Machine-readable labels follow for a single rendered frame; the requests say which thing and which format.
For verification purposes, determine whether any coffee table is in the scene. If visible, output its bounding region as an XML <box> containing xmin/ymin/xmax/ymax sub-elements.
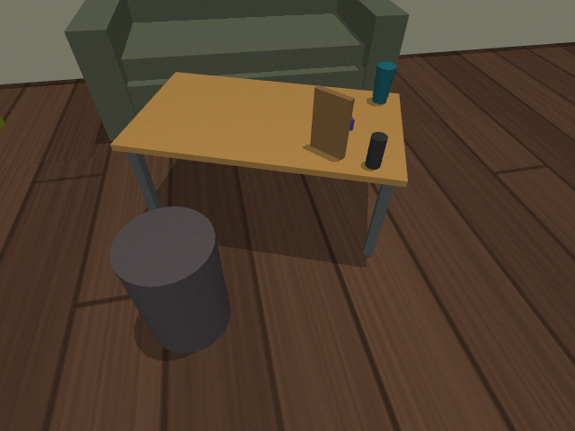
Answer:
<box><xmin>111</xmin><ymin>72</ymin><xmax>408</xmax><ymax>256</ymax></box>

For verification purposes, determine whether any sofa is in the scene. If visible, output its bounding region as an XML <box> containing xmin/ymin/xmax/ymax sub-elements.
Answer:
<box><xmin>64</xmin><ymin>0</ymin><xmax>409</xmax><ymax>141</ymax></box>

